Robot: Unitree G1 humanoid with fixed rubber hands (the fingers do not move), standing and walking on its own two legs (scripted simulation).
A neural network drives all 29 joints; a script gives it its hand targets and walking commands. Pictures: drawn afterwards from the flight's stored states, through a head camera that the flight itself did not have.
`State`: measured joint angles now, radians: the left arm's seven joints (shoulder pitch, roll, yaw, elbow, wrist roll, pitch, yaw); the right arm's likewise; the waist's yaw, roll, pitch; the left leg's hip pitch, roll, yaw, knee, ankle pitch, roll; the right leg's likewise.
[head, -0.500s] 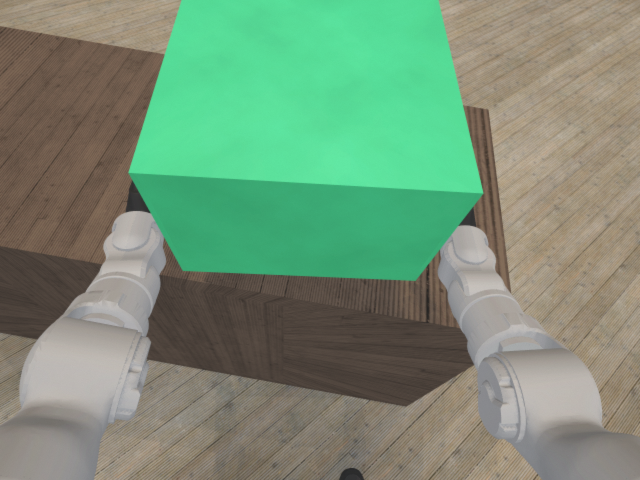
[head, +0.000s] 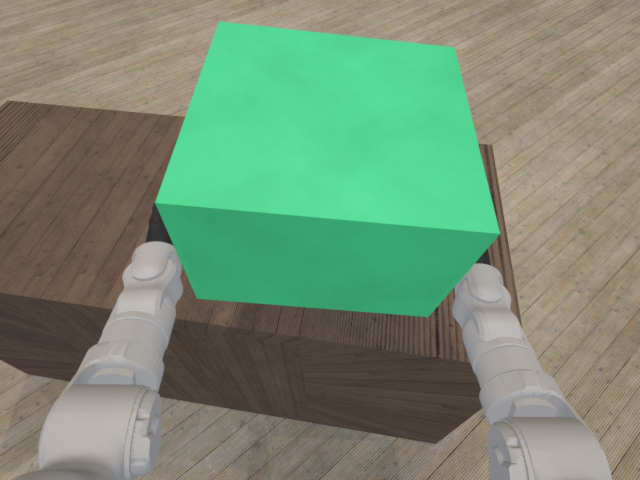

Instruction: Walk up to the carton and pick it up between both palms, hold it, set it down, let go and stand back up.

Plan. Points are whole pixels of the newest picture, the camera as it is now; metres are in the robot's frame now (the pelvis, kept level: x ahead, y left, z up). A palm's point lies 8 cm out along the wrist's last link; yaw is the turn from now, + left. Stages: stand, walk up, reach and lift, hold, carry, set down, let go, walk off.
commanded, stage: reach and lift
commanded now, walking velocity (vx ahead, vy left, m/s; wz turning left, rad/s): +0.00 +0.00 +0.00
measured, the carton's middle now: (326, 172) +0.47 -0.05 +0.11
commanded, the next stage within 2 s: none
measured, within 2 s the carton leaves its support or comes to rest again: neither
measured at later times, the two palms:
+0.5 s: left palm (135, 253) +0.35 +0.17 +0.13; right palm (494, 265) +0.31 -0.22 +0.10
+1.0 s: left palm (132, 244) +0.37 +0.18 +0.13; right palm (484, 235) +0.34 -0.22 +0.11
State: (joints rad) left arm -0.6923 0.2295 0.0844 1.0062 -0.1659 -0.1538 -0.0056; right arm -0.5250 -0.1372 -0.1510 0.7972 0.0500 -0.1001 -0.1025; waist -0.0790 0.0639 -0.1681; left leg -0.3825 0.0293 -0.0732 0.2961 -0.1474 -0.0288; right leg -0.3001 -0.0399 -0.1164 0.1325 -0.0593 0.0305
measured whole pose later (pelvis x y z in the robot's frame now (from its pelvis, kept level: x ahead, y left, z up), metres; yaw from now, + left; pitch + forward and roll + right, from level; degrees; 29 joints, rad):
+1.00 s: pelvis -0.04 -0.01 +0.00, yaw +1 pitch +5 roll -1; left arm -0.65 0.13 0.28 0.46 0.21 0.34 -0.06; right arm -0.63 -0.07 -0.35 0.64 -0.15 0.14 0.03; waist -0.08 -0.03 -0.05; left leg -0.26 0.03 -0.09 0.27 -0.10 -0.04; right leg -0.18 -0.04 -0.13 0.14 -0.04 0.02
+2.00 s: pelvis -0.03 -0.01 +0.00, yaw +0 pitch -4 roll -2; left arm -0.45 0.11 0.23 0.09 0.19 0.52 -0.06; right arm -0.42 -0.14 -0.12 0.40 0.07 0.21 -0.05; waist -0.10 -0.06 0.02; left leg -0.08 0.04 -0.07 0.30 -0.15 -0.04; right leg 0.00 -0.02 -0.12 0.12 -0.06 0.02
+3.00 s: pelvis -0.04 +0.00 +0.00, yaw +0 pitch -5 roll -2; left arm -0.50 0.09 0.28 -0.06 0.24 0.74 -0.09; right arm -0.52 -0.16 -0.12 0.31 0.10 0.42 -0.03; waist -0.07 -0.04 0.04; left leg -0.07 0.04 -0.07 0.30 -0.15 -0.04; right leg 0.02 -0.03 -0.11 0.11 -0.04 0.02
